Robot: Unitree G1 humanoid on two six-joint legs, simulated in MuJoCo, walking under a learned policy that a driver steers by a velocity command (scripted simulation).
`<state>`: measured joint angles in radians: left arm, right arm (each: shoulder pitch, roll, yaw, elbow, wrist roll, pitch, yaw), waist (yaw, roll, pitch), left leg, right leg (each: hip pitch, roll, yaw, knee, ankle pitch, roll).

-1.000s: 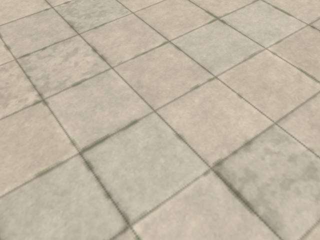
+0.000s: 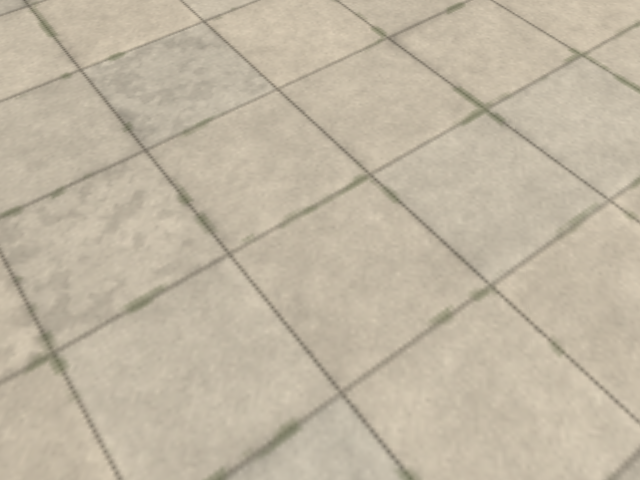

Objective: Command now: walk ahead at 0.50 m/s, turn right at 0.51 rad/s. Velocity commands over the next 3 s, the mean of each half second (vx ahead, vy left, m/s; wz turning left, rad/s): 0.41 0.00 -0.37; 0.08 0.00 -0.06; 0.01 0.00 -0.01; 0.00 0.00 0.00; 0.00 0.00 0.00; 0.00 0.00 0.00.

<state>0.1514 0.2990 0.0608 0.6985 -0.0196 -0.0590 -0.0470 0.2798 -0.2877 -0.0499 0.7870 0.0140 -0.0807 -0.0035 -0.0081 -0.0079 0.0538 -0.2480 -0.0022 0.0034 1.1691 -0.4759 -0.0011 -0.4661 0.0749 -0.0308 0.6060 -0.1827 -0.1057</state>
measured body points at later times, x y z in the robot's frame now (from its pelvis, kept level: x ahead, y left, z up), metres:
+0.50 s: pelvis +0.27 +0.05 +0.01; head +0.31 +0.05 +0.46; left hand +0.41 +0.31 -0.11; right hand +0.40 -0.23 -0.08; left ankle +0.38 +0.13 -0.72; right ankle +0.14 -0.07 -0.64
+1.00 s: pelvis +0.35 +0.02 +0.01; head +0.36 +0.02 +0.46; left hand +0.52 +0.25 -0.10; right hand +0.41 -0.25 -0.11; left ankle +0.38 +0.13 -0.72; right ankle +0.31 -0.11 -0.72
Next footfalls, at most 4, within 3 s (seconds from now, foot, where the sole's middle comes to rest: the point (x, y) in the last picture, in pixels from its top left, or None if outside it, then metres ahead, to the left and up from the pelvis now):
0.36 left None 0.42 0.12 -0.76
0.70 right None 0.35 -0.12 -0.76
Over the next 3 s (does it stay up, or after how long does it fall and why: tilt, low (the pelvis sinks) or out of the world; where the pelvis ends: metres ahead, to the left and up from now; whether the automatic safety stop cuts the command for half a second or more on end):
stays up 0.35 0.02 0.02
